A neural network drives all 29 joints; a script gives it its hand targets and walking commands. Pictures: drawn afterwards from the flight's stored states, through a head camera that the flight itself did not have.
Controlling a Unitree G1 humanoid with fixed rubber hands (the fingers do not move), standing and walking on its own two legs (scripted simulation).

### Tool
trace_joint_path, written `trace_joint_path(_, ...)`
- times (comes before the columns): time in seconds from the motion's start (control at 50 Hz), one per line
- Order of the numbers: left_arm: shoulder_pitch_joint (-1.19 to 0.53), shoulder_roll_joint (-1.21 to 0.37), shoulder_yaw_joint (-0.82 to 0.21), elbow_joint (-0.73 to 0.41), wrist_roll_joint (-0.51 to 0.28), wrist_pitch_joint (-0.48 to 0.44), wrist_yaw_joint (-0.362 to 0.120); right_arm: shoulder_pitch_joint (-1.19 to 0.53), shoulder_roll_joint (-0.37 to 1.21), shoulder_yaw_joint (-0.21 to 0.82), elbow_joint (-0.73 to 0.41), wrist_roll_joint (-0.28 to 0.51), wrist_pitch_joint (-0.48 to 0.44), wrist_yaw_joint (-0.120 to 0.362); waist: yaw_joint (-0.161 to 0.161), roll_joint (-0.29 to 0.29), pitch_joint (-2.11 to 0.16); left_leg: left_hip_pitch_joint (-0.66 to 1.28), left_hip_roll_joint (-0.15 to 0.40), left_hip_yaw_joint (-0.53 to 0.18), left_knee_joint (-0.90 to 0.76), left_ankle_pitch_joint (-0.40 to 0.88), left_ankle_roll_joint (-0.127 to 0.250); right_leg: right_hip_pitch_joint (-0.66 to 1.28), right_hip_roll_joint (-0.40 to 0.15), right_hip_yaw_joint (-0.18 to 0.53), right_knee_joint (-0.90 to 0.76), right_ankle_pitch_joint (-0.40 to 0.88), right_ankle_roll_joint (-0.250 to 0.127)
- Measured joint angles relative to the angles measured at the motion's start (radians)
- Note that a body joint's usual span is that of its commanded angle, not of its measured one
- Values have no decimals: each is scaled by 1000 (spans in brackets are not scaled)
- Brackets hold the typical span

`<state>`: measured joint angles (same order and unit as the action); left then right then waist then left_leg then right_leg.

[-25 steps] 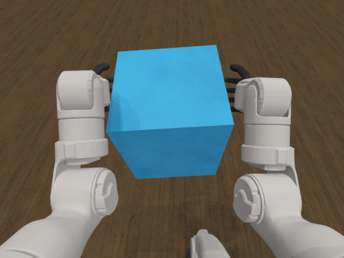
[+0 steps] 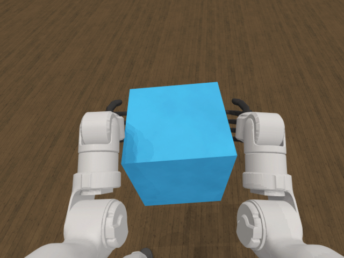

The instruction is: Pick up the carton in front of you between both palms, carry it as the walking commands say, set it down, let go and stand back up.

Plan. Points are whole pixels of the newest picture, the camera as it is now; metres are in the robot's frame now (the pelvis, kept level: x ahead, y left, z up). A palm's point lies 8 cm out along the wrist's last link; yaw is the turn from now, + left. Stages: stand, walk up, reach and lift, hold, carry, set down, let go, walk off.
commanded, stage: carry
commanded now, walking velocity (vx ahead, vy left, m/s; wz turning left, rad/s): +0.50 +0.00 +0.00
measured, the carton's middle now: (178, 148) +0.37 -0.01 +0.02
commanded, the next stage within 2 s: none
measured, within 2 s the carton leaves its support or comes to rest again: neither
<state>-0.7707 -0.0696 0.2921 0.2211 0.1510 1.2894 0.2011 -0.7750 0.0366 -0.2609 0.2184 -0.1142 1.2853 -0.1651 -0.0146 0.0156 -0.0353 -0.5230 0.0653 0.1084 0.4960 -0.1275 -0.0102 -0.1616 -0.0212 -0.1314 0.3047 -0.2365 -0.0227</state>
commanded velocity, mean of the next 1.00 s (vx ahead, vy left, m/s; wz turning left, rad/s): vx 0.04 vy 0.00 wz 0.00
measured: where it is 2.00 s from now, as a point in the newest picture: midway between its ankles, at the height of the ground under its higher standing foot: (171, 244)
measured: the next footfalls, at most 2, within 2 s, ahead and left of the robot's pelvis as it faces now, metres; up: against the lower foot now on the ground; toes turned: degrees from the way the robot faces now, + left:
left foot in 0.06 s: +0.18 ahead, +0.12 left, +0.00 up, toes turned +8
right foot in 0.38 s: +0.37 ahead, -0.10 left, +0.00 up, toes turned +19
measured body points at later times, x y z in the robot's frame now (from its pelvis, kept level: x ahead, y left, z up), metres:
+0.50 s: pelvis +0.27 +0.00 -0.01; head +0.25 -0.01 +0.44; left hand +0.57 +0.14 +0.08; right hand +0.56 -0.16 +0.07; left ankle +0.20 +0.11 -0.74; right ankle +0.33 -0.09 -0.75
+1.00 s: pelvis +0.31 +0.01 -0.02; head +0.27 +0.01 +0.43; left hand +0.60 +0.17 +0.07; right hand +0.60 -0.13 +0.06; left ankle +0.22 +0.11 -0.75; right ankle +0.33 -0.10 -0.75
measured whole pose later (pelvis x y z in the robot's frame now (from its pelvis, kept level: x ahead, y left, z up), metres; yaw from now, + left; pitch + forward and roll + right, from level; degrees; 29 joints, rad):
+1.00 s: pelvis +0.31 +0.01 -0.02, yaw +1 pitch +3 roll +0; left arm -0.30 -0.16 0.14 -0.13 0.14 1.22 0.22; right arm -0.27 0.15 -0.13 -0.14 -0.16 1.23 -0.15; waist 0.00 0.01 -0.15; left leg -0.19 0.06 0.15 0.58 -0.44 -0.01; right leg -0.38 -0.07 -0.17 0.61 -0.28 -0.02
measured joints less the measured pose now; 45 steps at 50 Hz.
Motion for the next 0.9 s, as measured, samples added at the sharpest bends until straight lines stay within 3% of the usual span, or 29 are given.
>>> trace_joint_path(0.06, 64, -14, -10, -74, 14, -1, -9, 57, 31, 9, -57, -10, -14, 3, 3, -5, -21, 111, -12, 56, -143, 77, 22, 19, -12, 11, 114, -117, 28)
trace_joint_path(0.08, 87, -7, -18, -96, 14, -7, -18, 83, 52, 14, -77, -21, -30, 4, 4, -32, -27, 115, -25, 72, -115, 77, 42, -12, -38, 17, 213, -144, 32)
trace_joint_path(0.12, 142, -1, -21, -136, 10, -17, -36, 142, 95, 30, -119, -52, -50, 5, 8, -46, -30, 127, -26, 84, -65, 9, 58, -114, -35, 51, 458, -199, 36)
trace_joint_path(0.18, 226, -19, -37, -195, 0, -21, -39, 259, 144, 42, -218, -81, -54, 6, 23, -25, -24, 192, -5, 80, -95, -39, 37, -250, -8, 43, 622, -245, 37)
trace_joint_path(0.28, 348, -78, -96, -353, -5, -51, -28, 406, 150, 78, -419, -73, -52, 16, 24, -19, 4, 312, -2, 68, -159, -83, 28, -342, -16, 21, 383, -85, 59)
trace_joint_path(0.36, 435, -108, -134, -472, 12, -58, -11, 449, 134, 106, -479, -54, -56, 36, 13, -32, -14, 389, -9, 70, -106, -183, 1, -296, -16, -18, 124, 218, 62)
trace_joint_path(0.38, 444, -103, -144, -479, 10, -52, -7, 456, 131, 113, -478, -52, -57, 38, 8, -37, -27, 399, -12, 67, -64, -225, -8, -263, -20, -30, 81, 282, 45)
trace_joint_path(0.42, 449, -99, -156, -449, 10, -60, -6, 466, 127, 106, -459, -49, -61, 37, 5, 8, -55, 376, 20, 43, 45, -283, -30, -245, 2, -53, 120, 187, -23)
trace_joint_path(0.46, 439, -102, -154, -396, 16, -60, -12, 480, 123, 100, -439, -45, -53, 27, 2, 25, -69, 337, 18, 14, 97, -337, -47, -228, 5, -65, 138, 123, -46)
trace_joint_path(0.5, 439, -102, -146, -360, 22, -57, -20, 492, 119, 106, -418, -37, -44, 14, 0, 21, -76, 324, 10, 13, 37, -322, -49, -201, -2, -65, 128, 111, -26)
trace_joint_path(0.54, 452, -98, -143, -348, 21, -54, -23, 501, 119, 116, -401, -31, -40, 4, 4, 20, -84, 342, 14, 18, -14, -192, -36, -177, 1, -62, 129, 92, -28)
trace_joint_path(0.6, 463, -94, -141, -346, 8, -55, -15, 502, 117, 123, -389, -30, -37, 2, 6, 16, -111, 365, 15, 20, -15, -230, -18, -171, -2, -63, 162, 49, -24)
trace_joint_path(0.9, 471, -91, -142, -344, -8, -68, 13, 494, 120, 129, -348, -49, -58, 12, 22, -8, -128, 345, -3, 36, 64, -309, -2, -216, -40, -41, 298, -45, 3)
